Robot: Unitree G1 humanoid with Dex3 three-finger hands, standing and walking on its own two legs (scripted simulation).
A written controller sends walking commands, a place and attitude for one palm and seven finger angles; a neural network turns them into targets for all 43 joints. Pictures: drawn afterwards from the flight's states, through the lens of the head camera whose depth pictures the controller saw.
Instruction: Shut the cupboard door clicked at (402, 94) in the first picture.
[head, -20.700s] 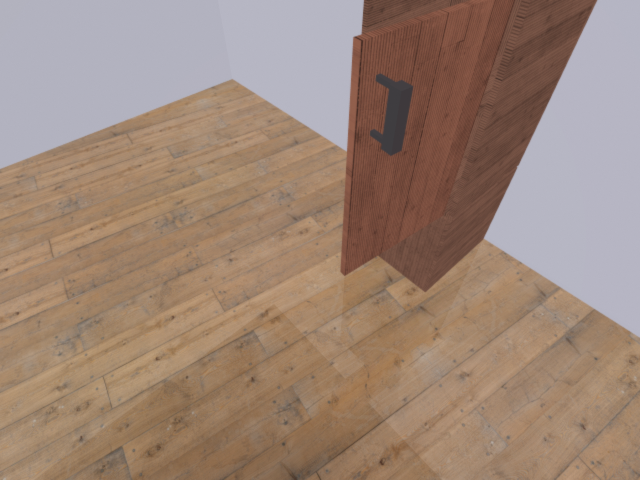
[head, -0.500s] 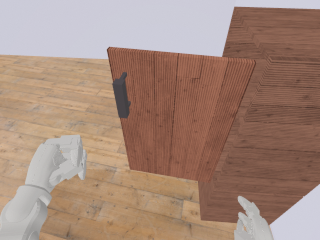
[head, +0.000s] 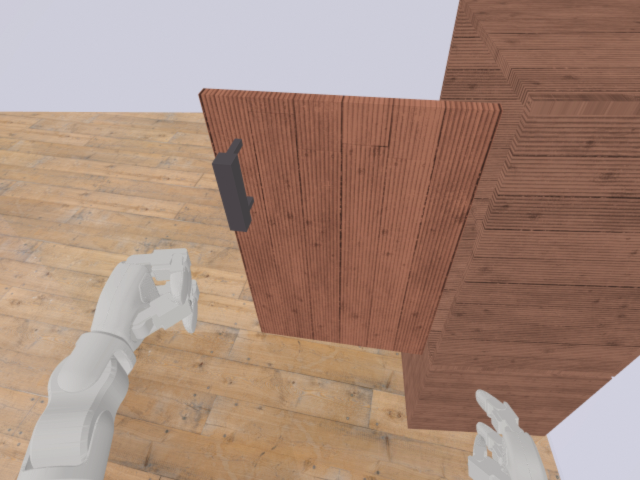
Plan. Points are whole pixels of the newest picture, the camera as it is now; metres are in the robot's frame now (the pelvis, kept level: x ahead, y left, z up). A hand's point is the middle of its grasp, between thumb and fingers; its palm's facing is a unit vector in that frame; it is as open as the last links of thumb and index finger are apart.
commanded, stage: bring the fist close to the handle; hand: left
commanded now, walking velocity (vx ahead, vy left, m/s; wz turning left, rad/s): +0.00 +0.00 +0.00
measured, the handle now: (238, 184) +0.47 +0.16 +0.13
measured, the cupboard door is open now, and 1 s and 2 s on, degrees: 84 84 76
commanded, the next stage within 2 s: push the door shut along its arc in 1.06 s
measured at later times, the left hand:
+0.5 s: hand (215, 247) +0.33 +0.15 +0.15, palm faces -0.04 -1.00 -0.07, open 3.1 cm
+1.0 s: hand (224, 251) +0.35 +0.15 +0.12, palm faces -0.04 -1.00 -0.06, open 3.1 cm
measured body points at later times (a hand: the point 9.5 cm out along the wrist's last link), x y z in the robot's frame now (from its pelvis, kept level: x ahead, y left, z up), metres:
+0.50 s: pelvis +0.02 -0.02 +0.00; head +0.02 -0.03 +0.45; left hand +0.33 +0.21 +0.16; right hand +0.19 -0.25 -0.08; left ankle -0.02 +0.06 -0.73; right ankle +0.02 -0.08 -0.73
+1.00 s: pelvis +0.01 -0.01 +0.00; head +0.01 -0.03 +0.45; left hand +0.35 +0.21 +0.13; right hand +0.17 -0.25 -0.09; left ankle -0.02 +0.06 -0.73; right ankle +0.02 -0.08 -0.73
